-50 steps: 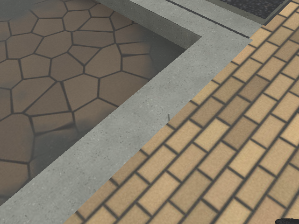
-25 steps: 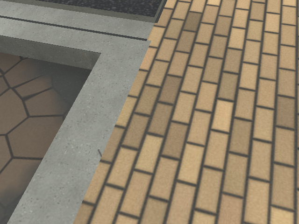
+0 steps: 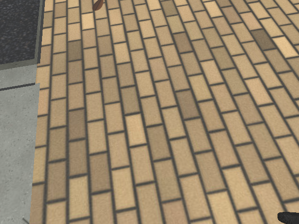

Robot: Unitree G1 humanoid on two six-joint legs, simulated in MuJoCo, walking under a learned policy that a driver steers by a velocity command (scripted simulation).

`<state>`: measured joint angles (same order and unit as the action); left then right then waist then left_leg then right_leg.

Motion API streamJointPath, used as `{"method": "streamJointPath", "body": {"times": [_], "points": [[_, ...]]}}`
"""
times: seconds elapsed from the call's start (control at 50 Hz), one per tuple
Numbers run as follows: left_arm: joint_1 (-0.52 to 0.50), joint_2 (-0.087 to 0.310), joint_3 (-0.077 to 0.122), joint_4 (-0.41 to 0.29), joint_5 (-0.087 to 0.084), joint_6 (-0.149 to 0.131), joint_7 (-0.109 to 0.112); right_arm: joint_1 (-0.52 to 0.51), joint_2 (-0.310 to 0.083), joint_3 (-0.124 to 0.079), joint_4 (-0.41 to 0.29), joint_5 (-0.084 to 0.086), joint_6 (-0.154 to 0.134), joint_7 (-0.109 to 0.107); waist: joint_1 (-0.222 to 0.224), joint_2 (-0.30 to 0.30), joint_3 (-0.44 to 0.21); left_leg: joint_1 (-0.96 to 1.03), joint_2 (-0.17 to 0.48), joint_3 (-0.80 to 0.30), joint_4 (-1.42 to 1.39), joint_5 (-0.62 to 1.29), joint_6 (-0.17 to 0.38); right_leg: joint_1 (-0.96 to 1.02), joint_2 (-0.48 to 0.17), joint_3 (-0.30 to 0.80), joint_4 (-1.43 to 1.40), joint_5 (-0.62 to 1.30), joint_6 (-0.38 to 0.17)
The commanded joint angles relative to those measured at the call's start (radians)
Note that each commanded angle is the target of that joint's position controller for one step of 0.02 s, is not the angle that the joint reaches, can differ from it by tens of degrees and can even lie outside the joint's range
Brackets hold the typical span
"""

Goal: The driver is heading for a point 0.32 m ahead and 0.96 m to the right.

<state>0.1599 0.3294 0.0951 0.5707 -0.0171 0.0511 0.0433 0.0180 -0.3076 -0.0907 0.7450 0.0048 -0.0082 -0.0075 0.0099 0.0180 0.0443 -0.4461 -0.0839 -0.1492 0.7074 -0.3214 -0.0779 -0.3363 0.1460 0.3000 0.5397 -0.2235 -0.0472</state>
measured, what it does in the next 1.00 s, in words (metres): steps to the right, turning right: left foot, then right foot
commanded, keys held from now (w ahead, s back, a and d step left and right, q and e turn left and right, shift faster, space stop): e+shift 0.22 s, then w+e+shift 0.78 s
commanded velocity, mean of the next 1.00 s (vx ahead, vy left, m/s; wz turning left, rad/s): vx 0.55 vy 0.00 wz -1.00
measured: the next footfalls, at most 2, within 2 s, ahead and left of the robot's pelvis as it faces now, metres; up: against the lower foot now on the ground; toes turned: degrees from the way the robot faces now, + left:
left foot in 0.08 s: +0.09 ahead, +0.13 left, +0.00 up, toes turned -14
right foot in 0.64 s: +0.11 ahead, -0.26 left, +0.00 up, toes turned -43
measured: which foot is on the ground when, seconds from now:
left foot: up 0.00-0.06, down 0.08-0.64, up 0.66-1.00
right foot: down 0.00-0.08, up 0.10-0.62, down 0.64-1.00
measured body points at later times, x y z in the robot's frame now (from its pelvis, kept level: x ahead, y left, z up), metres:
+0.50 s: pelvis +0.06 -0.03 +0.00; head +0.08 -0.06 +0.45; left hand +0.36 +0.12 -0.06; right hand -0.03 -0.34 -0.11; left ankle +0.05 +0.14 -0.74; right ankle +0.03 -0.20 -0.68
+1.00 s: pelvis +0.28 -0.34 -0.01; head +0.28 -0.41 +0.43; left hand +0.48 -0.15 -0.11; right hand +0.29 -0.71 -0.05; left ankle +0.55 -0.46 -0.69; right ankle +0.08 -0.24 -0.74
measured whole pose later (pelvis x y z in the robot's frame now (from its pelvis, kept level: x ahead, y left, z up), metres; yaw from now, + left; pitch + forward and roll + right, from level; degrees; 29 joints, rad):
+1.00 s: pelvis +0.28 -0.34 -0.01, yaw -57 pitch +3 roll +3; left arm 0.53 0.25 0.04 0.76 -0.04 -0.06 0.03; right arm -0.12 -0.28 -0.03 0.56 0.02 -0.13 0.05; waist 0.12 0.05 0.05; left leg -0.71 -0.01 -0.07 0.50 0.12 -0.04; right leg 0.12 0.04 0.26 0.31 -0.46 -0.10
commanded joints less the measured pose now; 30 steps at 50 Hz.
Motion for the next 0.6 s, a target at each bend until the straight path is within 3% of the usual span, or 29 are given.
{"method": "streamJointPath", "body": {"times": [0.02, 0.06, 0.08, 0.1, 0.12, 0.14, 0.16, 0.18, 0.22, 0.24, 0.28, 0.34, 0.48, 0.56, 0.58, 0.6], "points": [[-0.022, 0.175, 0.052, -0.086, -0.005, -0.004, -0.004, -0.008, -0.099, -0.026, -0.076, 0.003, -0.026, 0.009, -0.002, -0.193, -0.166, 0.022, 0.003, -0.009, -0.12, -0.006, 0.017, 0.201, -0.235, 0.333, -0.067, 0.354, -0.145], [-0.064, 0.165, 0.045, -0.101, -0.016, 0.001, -0.008, 0.056, -0.111, -0.037, -0.06, 0.002, -0.03, 0.012, -0.041, -0.175, -0.164, 0.183, 0.025, 0.022, -0.32, 0.142, 0.035, 0.127, -0.177, 0.319, -0.024, 0.259, -0.102], [-0.02, 0.12, 0.033, -0.098, -0.015, 0.004, -0.009, 0.076, -0.142, -0.047, -0.057, -0.005, -0.025, 0.008, -0.023, -0.07, -0.2, 0.332, 0.154, -0.052, -0.374, 0.239, 0.082, 0.034, -0.109, 0.243, 0.091, -0.028, -0.055], [0.084, 0.071, 0.019, -0.096, -0.009, 0.003, -0.014, 0.026, -0.212, -0.052, -0.078, -0.022, -0.011, -0.001, 0.063, 0.215, -0.193, 0.444, 0.372, -0.28, -0.378, 0.459, 0.213, -0.168, 0.052, 0.033, 0.289, -0.405, 0.006], [0.067, 0.173, 0.049, -0.092, -0.003, -0.009, -0.016, 0.047, -0.174, -0.05, -0.086, -0.044, -0.015, -0.003, 0.029, 0.248, -0.147, 0.378, 0.485, -0.412, -0.409, 0.471, 0.33, -0.275, 0.002, -0.033, 0.501, -0.421, 0.061], [0.054, 0.229, 0.066, -0.077, -0.004, -0.01, -0.018, 0.015, -0.129, -0.036, -0.106, -0.037, -0.016, -0.011, 0.029, 0.17, -0.117, 0.346, 0.46, -0.32, -0.402, 0.417, 0.33, -0.287, -0.062, -0.065, 0.6, -0.343, 0.084], [0.05, 0.227, 0.069, -0.061, -0.006, -0.003, -0.018, -0.015, -0.096, -0.028, -0.114, -0.026, -0.011, -0.022, 0.03, 0.117, -0.088, 0.32, 0.391, -0.208, -0.394, 0.329, 0.29, -0.29, -0.09, -0.091, 0.635, -0.269, 0.098], [0.052, 0.2, 0.064, -0.053, -0.003, 0.006, -0.017, -0.019, -0.084, -0.021, -0.12, -0.017, -0.004, -0.034, 0.023, 0.094, -0.078, 0.321, 0.35, -0.139, -0.389, 0.272, 0.265, -0.307, -0.106, -0.112, 0.686, -0.214, 0.108], [0.034, 0.141, 0.043, -0.068, -0.014, 0.01, -0.027, 0.004, -0.097, -0.017, -0.116, -0.017, 0.007, -0.049, 0.0, 0.1, -0.044, 0.321, 0.321, -0.029, -0.412, 0.323, 0.268, -0.344, -0.141, -0.188, 0.691, -0.159, 0.124], [0.004, 0.122, 0.032, -0.083, -0.019, 0.005, -0.029, 0.063, -0.118, -0.024, -0.106, -0.018, 0.009, -0.051, -0.036, 0.119, -0.067, 0.375, 0.328, -0.014, -0.45, 0.213, 0.269, -0.383, -0.166, -0.23, 0.652, -0.127, 0.126], [-0.045, 0.116, 0.023, -0.11, -0.019, -0.008, -0.038, 0.159, -0.15, -0.034, -0.09, -0.007, 0.002, -0.045, -0.089, 0.154, -0.102, 0.483, 0.374, -0.048, -0.509, -0.045, 0.268, -0.453, -0.217, -0.265, 0.603, -0.124, 0.129], [-0.074, 0.109, 0.016, -0.122, -0.013, -0.027, -0.053, 0.208, -0.179, -0.045, -0.082, 0.001, -0.023, -0.033, -0.108, 0.139, -0.086, 0.536, 0.421, -0.039, -0.561, -0.222, 0.251, -0.503, -0.261, -0.279, 0.556, -0.125, 0.114], [-0.089, 0.047, -0.012, -0.12, -0.018, -0.044, -0.075, 0.224, -0.209, -0.058, -0.059, 0.0, -0.051, -0.001, -0.078, 0.107, 0.009, 0.482, 0.447, 0.172, -0.6, -0.18, 0.211, -0.429, -0.312, -0.313, 0.41, -0.081, 0.066], [-0.089, 0.05, -0.021, -0.116, -0.026, -0.038, -0.085, 0.224, -0.227, -0.065, -0.039, 0.007, -0.042, 0.019, -0.048, 0.101, 0.059, 0.476, 0.456, 0.292, -0.578, -0.131, 0.189, -0.348, -0.31, -0.375, 0.34, -0.151, 0.007], [-0.044, 0.061, -0.017, -0.099, -0.031, -0.037, -0.087, 0.199, -0.23, -0.064, -0.041, 0.006, -0.037, 0.025, -0.012, 0.096, 0.052, 0.438, 0.44, 0.342, -0.532, -0.045, 0.178, -0.246, -0.281, -0.414, 0.307, -0.168, -0.016], [0.072, 0.086, 0.0, -0.056, -0.036, -0.036, -0.084, 0.156, -0.236, -0.063, -0.046, 0.007, -0.032, 0.028, 0.068, 0.091, 0.006, 0.372, 0.406, 0.411, -0.387, 0.2, 0.158, -0.051, -0.21, -0.488, 0.252, -0.153, -0.04]]}}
